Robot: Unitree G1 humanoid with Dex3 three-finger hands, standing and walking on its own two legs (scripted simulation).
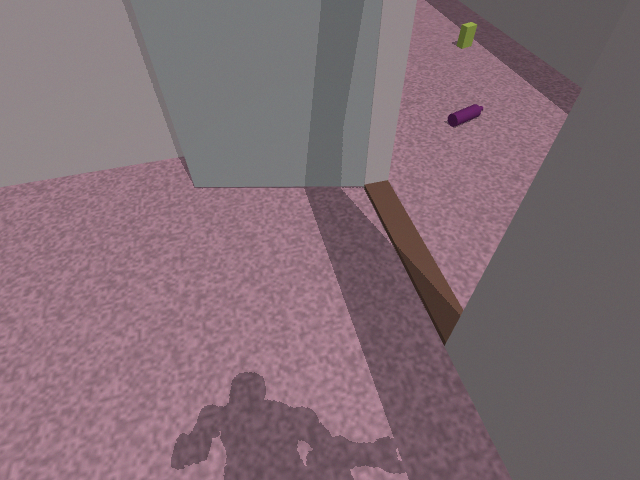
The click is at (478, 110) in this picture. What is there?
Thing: lying bottle
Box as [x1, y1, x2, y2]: [448, 104, 482, 126]
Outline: 482,106 474,104 450,114 448,116 449,124 454,126 479,115
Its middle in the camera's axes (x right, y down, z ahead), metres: +0.86 -0.73 +2.19
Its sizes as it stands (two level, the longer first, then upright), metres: 0.227 0.073 0.073
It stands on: the floor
